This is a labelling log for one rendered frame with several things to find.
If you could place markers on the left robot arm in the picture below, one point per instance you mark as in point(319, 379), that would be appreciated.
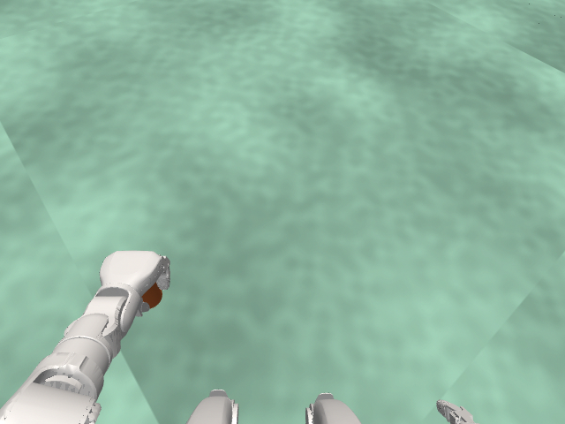
point(64, 387)

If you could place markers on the right robot hand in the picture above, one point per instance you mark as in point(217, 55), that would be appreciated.
point(453, 413)

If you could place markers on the left robot hand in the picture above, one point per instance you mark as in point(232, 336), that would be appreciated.
point(138, 269)

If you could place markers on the can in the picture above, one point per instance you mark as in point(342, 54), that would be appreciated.
point(153, 296)

